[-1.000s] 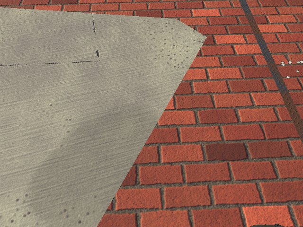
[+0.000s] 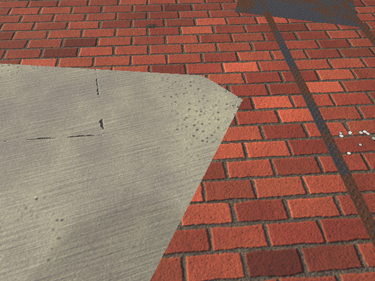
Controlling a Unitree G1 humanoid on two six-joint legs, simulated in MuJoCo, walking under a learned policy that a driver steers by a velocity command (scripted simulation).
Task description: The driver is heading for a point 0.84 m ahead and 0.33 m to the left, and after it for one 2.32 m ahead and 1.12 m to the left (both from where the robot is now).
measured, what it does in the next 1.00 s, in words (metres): walks ahead, turning left: left foot, then right foot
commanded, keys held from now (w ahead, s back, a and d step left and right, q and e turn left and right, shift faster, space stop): w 0.40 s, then w+q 0.60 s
